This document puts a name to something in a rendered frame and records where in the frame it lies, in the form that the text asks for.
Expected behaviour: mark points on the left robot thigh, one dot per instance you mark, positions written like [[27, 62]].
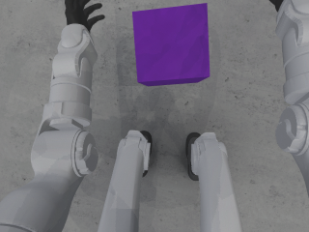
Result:
[[122, 203]]

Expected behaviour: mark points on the left robot hand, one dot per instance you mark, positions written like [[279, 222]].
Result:
[[76, 14]]

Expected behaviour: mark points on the right robot upper arm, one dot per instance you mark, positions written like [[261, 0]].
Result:
[[292, 136]]

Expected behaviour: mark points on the robot right forearm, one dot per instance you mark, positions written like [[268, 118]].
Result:
[[293, 30]]

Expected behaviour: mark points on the robot left forearm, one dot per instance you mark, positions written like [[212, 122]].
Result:
[[68, 107]]

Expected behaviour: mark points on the right robot hand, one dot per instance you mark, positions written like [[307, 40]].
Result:
[[277, 4]]

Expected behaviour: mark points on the right robot thigh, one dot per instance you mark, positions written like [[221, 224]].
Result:
[[219, 208]]

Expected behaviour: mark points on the left robot upper arm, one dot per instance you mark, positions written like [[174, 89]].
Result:
[[60, 159]]

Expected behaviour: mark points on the carton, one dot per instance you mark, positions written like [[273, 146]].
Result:
[[172, 45]]

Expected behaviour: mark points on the robot thigh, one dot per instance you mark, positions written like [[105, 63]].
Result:
[[122, 203], [219, 208]]

